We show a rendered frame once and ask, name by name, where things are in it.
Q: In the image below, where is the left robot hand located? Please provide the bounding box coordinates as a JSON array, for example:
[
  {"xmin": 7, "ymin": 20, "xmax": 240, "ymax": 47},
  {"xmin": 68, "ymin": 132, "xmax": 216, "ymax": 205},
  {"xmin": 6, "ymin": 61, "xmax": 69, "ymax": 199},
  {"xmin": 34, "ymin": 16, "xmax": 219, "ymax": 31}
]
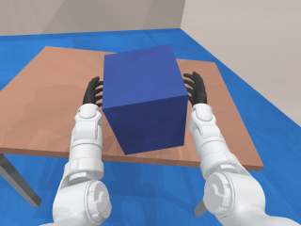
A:
[{"xmin": 82, "ymin": 76, "xmax": 103, "ymax": 107}]

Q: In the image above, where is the robot right upper arm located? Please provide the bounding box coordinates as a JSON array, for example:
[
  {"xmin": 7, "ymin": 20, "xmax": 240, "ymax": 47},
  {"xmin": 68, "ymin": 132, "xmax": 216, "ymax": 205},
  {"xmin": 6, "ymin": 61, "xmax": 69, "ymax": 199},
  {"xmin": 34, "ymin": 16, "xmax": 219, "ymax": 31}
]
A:
[{"xmin": 203, "ymin": 170, "xmax": 301, "ymax": 226}]

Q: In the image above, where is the right robot hand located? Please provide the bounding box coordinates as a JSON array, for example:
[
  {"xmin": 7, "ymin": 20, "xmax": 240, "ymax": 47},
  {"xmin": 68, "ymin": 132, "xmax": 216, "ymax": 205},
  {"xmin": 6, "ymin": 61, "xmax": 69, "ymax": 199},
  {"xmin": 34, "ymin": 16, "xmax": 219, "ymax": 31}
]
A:
[{"xmin": 183, "ymin": 72, "xmax": 208, "ymax": 107}]

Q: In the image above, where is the robot right forearm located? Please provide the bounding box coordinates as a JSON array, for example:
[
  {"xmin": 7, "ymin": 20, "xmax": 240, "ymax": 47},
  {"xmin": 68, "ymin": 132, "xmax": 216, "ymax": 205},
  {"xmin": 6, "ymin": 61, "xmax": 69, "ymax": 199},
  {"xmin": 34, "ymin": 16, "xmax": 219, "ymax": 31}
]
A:
[{"xmin": 188, "ymin": 103, "xmax": 252, "ymax": 180}]

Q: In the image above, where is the table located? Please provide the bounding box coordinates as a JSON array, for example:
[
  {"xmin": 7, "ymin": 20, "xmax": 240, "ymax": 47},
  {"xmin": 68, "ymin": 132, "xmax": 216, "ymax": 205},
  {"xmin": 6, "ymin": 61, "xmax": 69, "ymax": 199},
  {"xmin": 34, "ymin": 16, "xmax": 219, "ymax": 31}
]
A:
[{"xmin": 0, "ymin": 46, "xmax": 264, "ymax": 217}]

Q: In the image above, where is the robot left forearm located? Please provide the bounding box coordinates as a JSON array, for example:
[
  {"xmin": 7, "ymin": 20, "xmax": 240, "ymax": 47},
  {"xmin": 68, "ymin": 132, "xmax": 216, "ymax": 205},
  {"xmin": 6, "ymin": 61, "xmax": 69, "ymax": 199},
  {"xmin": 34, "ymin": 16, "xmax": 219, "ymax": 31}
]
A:
[{"xmin": 52, "ymin": 104, "xmax": 104, "ymax": 220}]

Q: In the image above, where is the carton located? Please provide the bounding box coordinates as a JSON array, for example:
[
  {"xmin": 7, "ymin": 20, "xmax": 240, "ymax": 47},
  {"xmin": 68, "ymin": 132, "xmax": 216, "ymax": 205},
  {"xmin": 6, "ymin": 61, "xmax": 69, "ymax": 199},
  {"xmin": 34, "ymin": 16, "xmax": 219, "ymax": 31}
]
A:
[{"xmin": 102, "ymin": 44, "xmax": 189, "ymax": 155}]

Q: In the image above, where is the robot left upper arm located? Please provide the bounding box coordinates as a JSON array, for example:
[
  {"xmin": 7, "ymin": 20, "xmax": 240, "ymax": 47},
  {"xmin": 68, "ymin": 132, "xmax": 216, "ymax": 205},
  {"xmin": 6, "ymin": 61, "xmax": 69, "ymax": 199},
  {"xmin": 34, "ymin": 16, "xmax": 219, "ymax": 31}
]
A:
[{"xmin": 39, "ymin": 180, "xmax": 112, "ymax": 226}]

